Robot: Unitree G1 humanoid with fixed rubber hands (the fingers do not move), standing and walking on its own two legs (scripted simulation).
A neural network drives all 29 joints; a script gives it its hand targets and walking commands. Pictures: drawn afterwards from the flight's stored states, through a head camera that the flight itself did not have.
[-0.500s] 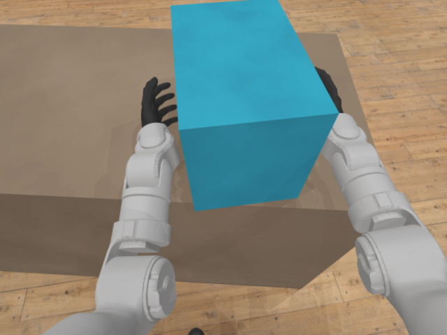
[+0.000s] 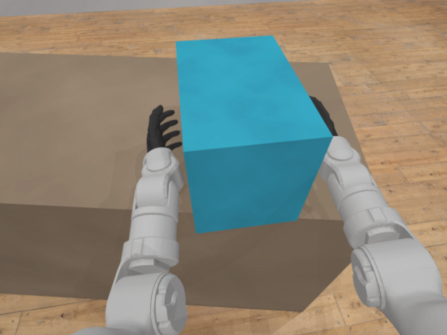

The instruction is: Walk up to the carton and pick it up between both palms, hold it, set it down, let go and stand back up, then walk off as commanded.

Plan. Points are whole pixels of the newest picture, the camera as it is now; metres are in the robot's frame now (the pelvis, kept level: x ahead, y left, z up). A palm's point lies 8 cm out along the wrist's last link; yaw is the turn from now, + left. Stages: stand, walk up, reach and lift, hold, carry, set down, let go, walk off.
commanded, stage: reach and lift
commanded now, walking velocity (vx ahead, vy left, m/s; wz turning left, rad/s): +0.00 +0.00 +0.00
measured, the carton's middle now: (235, 130) +0.47 +0.01 +0.10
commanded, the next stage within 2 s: none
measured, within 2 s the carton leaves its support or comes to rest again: leaves its support in 0.24 s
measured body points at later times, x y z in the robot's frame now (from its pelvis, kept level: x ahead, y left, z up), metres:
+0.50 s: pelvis -0.01 +0.00 +0.00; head -0.01 +0.00 +0.45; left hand +0.39 +0.15 +0.15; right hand +0.44 -0.15 +0.18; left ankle +0.04 +0.13 -0.74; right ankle +0.01 -0.11 -0.74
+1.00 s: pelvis -0.02 -0.01 +0.00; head -0.05 +0.00 +0.45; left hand +0.38 +0.16 +0.18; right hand +0.42 -0.13 +0.20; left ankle +0.04 +0.13 -0.74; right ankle +0.01 -0.11 -0.74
